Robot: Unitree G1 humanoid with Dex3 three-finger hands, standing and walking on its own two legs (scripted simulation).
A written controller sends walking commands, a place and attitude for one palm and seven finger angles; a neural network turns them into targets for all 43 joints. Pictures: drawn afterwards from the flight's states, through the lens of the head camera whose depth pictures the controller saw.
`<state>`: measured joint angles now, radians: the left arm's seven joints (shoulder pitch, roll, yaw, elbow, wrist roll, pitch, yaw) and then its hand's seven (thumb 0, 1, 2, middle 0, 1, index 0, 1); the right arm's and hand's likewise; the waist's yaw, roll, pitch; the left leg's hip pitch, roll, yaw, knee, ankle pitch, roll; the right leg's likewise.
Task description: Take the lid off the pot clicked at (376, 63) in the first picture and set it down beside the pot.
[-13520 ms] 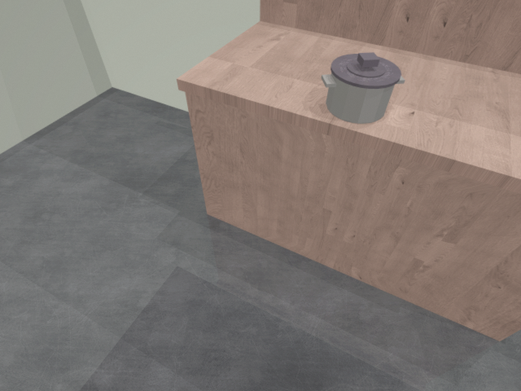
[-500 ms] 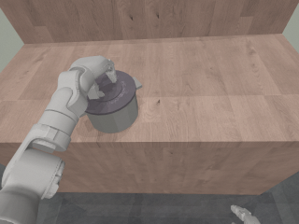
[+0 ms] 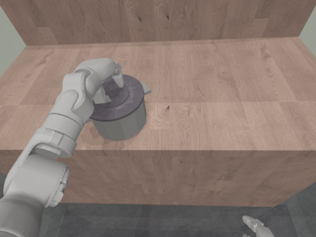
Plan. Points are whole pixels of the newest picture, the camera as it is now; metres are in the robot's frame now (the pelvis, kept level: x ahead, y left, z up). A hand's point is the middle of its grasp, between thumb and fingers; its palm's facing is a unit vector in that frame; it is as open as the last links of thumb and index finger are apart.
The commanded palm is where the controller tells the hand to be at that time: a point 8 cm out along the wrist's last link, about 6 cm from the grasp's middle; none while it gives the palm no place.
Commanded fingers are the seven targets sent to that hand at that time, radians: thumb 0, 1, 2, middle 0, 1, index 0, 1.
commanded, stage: close the fingers and squeeze the knob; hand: left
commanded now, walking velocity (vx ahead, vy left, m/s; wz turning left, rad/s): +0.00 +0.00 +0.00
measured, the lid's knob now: (109, 88) +0.48 +0.13 +0.11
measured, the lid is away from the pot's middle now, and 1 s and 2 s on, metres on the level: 0.00 0.01 0.01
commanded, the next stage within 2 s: lift the lid straight up in 0.14 s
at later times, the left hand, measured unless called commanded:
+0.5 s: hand (105, 88) +0.45 +0.13 +0.14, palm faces -0.34 -0.03 -0.94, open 8.1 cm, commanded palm +0.44 +0.14 +0.22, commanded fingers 0.00 0.56 1.04 -0.88 -1.05 -0.84 -1.04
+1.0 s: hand (102, 74) +0.46 +0.13 +0.18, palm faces -0.29 -0.05 -0.96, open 8.0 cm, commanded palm +0.44 +0.14 +0.26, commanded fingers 0.00 0.56 1.04 -0.88 -1.05 -0.84 -1.04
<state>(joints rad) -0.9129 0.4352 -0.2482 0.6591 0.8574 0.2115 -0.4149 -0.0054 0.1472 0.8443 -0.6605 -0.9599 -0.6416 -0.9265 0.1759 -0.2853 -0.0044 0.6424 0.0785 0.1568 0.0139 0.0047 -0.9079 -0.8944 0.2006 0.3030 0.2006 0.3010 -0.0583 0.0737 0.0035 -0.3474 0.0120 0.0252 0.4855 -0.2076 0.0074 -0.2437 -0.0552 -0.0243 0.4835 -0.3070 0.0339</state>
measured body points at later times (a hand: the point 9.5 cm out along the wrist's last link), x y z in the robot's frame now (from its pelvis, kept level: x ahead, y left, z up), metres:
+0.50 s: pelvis +0.00 +0.00 +0.00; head +0.04 -0.03 +0.45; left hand +0.46 +0.13 +0.19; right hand +0.12 -0.25 -0.13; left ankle +0.02 +0.12 -0.74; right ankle -0.04 -0.14 -0.74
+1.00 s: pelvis +0.00 +0.00 +0.00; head +0.04 -0.04 +0.45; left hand +0.47 +0.13 +0.23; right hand +0.14 -0.26 -0.13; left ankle +0.02 +0.12 -0.74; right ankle -0.04 -0.14 -0.74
